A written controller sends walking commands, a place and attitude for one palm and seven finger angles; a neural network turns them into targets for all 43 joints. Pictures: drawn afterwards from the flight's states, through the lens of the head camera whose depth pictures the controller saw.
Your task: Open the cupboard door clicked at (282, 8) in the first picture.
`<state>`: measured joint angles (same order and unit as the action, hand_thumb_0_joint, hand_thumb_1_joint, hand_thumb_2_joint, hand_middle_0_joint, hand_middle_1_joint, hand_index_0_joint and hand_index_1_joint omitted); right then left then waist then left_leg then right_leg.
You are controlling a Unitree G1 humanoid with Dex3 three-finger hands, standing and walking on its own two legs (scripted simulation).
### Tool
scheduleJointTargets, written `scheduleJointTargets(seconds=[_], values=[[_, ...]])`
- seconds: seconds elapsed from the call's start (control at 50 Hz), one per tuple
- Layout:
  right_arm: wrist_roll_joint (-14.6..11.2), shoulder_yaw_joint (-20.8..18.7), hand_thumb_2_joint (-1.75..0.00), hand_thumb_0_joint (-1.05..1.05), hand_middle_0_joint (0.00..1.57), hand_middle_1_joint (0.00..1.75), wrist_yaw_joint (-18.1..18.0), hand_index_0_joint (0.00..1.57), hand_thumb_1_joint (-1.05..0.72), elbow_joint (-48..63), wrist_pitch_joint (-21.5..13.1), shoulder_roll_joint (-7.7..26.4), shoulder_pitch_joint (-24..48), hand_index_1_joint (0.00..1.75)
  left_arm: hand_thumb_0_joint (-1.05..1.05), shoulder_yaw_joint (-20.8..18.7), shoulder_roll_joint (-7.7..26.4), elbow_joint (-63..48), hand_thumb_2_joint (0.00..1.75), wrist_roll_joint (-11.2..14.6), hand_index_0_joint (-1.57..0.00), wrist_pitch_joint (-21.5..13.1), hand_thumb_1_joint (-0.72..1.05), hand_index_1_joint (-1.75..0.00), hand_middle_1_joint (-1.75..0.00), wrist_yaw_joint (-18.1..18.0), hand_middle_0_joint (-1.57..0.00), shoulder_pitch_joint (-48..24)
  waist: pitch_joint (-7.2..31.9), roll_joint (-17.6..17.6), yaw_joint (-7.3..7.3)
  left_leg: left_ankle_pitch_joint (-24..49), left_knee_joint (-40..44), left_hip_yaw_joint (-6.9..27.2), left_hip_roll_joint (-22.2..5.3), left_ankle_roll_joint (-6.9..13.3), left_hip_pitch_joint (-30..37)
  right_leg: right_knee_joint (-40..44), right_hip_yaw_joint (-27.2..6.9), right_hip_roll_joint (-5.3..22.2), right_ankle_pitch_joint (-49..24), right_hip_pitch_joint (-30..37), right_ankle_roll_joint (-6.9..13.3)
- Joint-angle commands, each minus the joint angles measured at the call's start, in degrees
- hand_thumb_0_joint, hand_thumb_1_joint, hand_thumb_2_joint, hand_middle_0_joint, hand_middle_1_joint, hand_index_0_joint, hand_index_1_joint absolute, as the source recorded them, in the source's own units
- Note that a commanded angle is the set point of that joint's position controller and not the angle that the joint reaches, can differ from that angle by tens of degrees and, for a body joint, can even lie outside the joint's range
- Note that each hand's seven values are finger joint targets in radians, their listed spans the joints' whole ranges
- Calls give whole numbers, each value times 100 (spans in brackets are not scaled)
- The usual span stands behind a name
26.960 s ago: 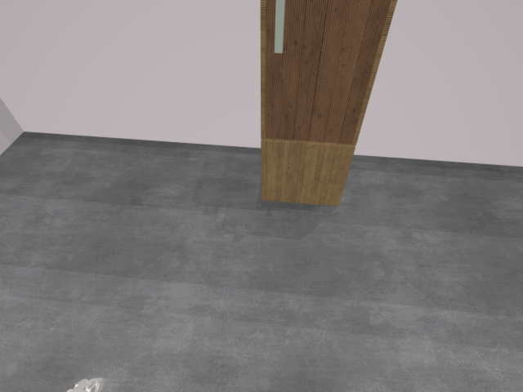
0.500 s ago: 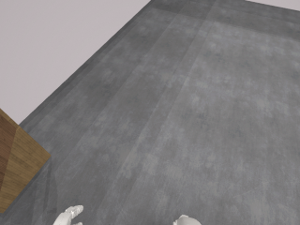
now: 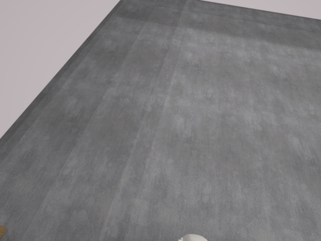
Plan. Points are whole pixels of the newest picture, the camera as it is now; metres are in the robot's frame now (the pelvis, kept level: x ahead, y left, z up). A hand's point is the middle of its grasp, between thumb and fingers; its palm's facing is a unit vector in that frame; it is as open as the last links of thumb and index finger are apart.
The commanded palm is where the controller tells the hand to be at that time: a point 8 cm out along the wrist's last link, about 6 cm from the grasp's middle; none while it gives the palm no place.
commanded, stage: walk to a spot facing it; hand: left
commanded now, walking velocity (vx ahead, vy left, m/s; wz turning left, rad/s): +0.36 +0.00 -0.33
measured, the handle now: out of the picture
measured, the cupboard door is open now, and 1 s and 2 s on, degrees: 37 37 37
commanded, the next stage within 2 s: turn to face it in 0.74 s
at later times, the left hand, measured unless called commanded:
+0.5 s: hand (128, 178) +0.31 +0.12 -0.16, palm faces -0.09 -0.97 -0.21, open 7.2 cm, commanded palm none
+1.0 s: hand (150, 108) +0.62 +0.08 -0.16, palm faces -0.17 -0.96 -0.24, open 7.3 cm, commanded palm none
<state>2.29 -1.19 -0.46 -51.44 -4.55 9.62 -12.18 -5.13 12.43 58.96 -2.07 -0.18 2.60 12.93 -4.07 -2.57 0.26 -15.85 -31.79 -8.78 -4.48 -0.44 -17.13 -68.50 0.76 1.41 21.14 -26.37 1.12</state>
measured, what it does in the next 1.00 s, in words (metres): walks ahead: right foot, then left foot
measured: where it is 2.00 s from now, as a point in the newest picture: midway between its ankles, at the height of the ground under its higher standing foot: (185, 164)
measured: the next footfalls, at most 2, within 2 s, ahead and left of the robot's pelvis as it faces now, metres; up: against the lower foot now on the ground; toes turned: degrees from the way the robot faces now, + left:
right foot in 0.24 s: +0.23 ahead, -0.15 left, +0.00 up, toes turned -12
left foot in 0.64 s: +0.50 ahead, +0.04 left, +0.00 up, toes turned +1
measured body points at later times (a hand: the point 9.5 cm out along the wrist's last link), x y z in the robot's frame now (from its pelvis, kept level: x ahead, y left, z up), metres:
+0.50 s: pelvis +0.25 -0.07 +0.01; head +0.30 -0.07 +0.46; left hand +0.32 +0.17 -0.14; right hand +0.26 -0.30 -0.14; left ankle +0.33 +0.07 -0.69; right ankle +0.19 -0.14 -0.73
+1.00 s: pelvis +0.50 -0.11 -0.01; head +0.52 -0.12 +0.44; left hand +0.63 +0.13 -0.14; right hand +0.41 -0.32 -0.17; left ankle +0.46 +0.04 -0.73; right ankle +0.55 -0.23 -0.74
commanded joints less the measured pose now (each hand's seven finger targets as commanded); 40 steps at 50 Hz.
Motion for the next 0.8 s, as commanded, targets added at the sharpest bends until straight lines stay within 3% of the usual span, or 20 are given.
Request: scheduleJointTargets(seconds=[0.0, 0.04, 0.12, 0.16, 0.18, 0.2, 0.22, 0.24, 0.28, 0.34, 0.5, 0.52, 0.56, 0.58, 0.6, 0.62, 0.64, 0.66, 0.72, 0.78], values=[[-17, -269, -90, 0, 20, 30, -109, 20, -90, -301, -84, 934, -1192, 30, 0, 95, 0, -728, 90, 39, -20, -147, 90, -30, -30, 73, -20, -582, 522, 1015, -235, 2004, 1730, 766, -1524, 599, 1688, 755, -29, 511, -419, -1239, -109], [-4, -305, -90, 0, 20, 30, -65, 20, -90, -379, -32, 928, -1213, 30, 0, 130, -98, -769, 90, 33, -20, -124, 90, -30, -30, 84, -20, -761, 417, 1024, -258, 1721, 1808, 264, -1335, 511, 1391, 1861, 286, 411, -635, -711, -82], [33, -287, -90, 0, 20, 30, -1, 20, -90, -524, 73, 938, -1302, 30, 0, 108, 1, -796, 90, 25, -20, -137, 90, -30, -30, 73, -20, -1002, 92, 1044, -266, 1063, 1854, 113, -1429, 512, 1052, 2928, 663, 169, -802, 47, 10], [13, -259, -90, 0, 20, 30, -2, 20, -90, -567, 120, 1004, -1218, 30, 0, 62, 154, -656, 90, 21, -20, -159, 90, -30, -30, 59, -20, -635, 227, 888, -3, 1596, 1258, -43, -1355, 403, 911, 3388, 854, -26, -896, 975, 121], [-20, -231, -90, 0, 20, 30, 3, 20, -90, -593, 135, 1001, -1134, 30, 0, 3, 337, -411, 90, 16, -20, -196, 90, -30, -30, 26, -20, 35, 465, 569, 334, 2109, 333, -262, -1118, 260, 588, 3657, 884, -194, -875, 1998, 245], [-108, -191, -90, 0, 20, 30, 51, 20, -90, -524, 114, 863, -971, 30, 0, -134, 776, -114, 90, -5, -20, -271, 90, -30, -30, -44, -20, 1047, 985, -202, 826, 1879, -1275, -637, -720, 50, -481, 4014, -168, 532, -173, 3595, 620], [-208, -135, -90, 0, 20, 30, 79, 20, -90, -265, 82, 484, -864, 30, 0, -333, 1478, 84, 90, 42, -20, -290, 90, -30, -30, -154, -20, 1860, 1512, -1777, 1043, -1519, -3225, -575, 171, -191, -2033, 5005, -2953, 2193, 38, 4665, 1323], [-178, -205, -90, 0, 20, 30, 61, 20, -90, -192, 103, 677, -380, 30, 0, -295, 1572, 76, 90, 169, -20, -243, 90, -30, -30, -221, -20, 1616, 1025, -1142, 964, -1921, -4144, 346, -84, -117, -2609, 5488, -3406, 2483, 272, 4082, 1547], [-145, -237, -90, 0, 20, 30, 27, 20, -90, -307, 107, 635, -135, 30, 0, -95, 894, -160, 90, 147, -20, -256, 90, -30, -30, -292, -20, 683, 392, -722, 429, -821, -4050, 811, -553, -147, -2495, 5442, -2173, 2003, -685, 2805, 1175], [-86, -203, -90, 0, 20, 30, 63, 20, -90, -663, 258, 305, -643, 30, 0, 27, 489, -202, 90, 96, -20, -383, 90, -30, -30, -298, -20, 191, 452, -401, -82, -504, -2765, 544, -547, -252, -1413, 5533, -790, 1484, -1849, 1922, 951], [-128, -209, -90, 0, 20, 30, 223, 20, -90, -303, 193, 269, 396, 30, 0, 49, 579, 202, 90, 111, -20, -499, 90, -30, -30, -262, -20, 604, 58, -325, 41, 356, -702, 224, -177, -134, -1271, 5476, -422, 1325, -2537, 2440, 814], [-128, -228, -90, 0, 20, 30, 224, 20, -90, -302, 172, 305, 387, 30, 0, 43, 617, 258, 90, 105, -20, -495, 90, -30, -30, -272, -20, 625, 100, -290, 0, 387, -459, 204, -133, -99, -1057, 5343, -403, 1327, -2614, 2506, 768], [-97, -269, -90, 0, 20, 30, 162, 20, -90, -489, 122, 473, -186, 30, 0, 31, 639, 246, 90, 138, -20, -485, 90, -30, -30, -278, -20, 472, 198, -155, -390, 676, 102, -9, 139, 21, 94, 4582, -68, 1115, -3310, 2136, 599], [-66, -328, -90, 0, 20, 30, 109, 20, -90, -723, 87, 703, -889, 30, 0, 43, 560, 192, 90, 147, -20, -465, 90, -30, -30, -267, -20, 418, 495, 171, -697, 714, 295, 170, 74, 175, 1247, 3553, 123, 878, -3326, 1544, 426], [38, -476, -90, 0, 20, 30, 29, 20, -90, -901, 49, 1261, -1707, 30, 0, 62, 301, 64, 90, 172, -20, -443, 90, -30, -30, -237, -20, 601, 1092, 1258, -934, 389, 622, 1883, -1154, 728, 2537, 1947, 464, 279, -1918, 323, 135], [41, -546, -90, 0, 20, 30, -22, 20, -90, -964, 108, 1669, -2207, 30, 0, 142, 155, -119, 90, 184, -20, -457, 90, -30, -30, -184, -20, 607, 1464, 2085, -963, 243, 1335, 3459, -2266, 1301, 3088, 67, 421, -287, 940, -620, 54], [8, -517, -90, 0, 20, 30, -11, 20, -90, -950, 141, 1532, -1954, 30, 0, 110, 201, -247, 90, 120, -20, -470, 90, -30, -30, -227, -20, 204, 1018, 1296, -927, -640, 1702, 3352, -2339, 1288, 2145, -698, -34, -80, 1076, -825, 161], [-3, -468, -90, 0, 20, 30, -26, 20, -90, -776, 110, 1308, -1434, 30, 0, 101, 137, -276, 90, 101, -20, -433, 90, -30, -30, -211, -20, -67, 487, 1309, -673, -1063, 1910, 3388, -2236, 1201, 1426, -1044, -186, 195, 519, -1273, 119], [-31, -317, -90, 0, 20, 30, -77, 20, -90, -617, -19, 725, -680, 30, 0, 100, -32, -100, 90, 28, -20, -253, 90, -30, -30, -96, -20, 229, 117, 845, -130, -420, 2194, 1897, -1789, 766, 573, -430, -260, 620, -403, -1027, -58], [-46, -297, -90, 0, 20, 30, -50, 20, -90, -661, -48, 765, -684, 30, 0, 129, -187, -135, 90, 45, -20, -142, 90, -30, -30, -69, -20, 262, 422, 897, -30, 759, 2111, 680, -1477, 726, 550, 1168, 45, 642, -530, -364, -138]])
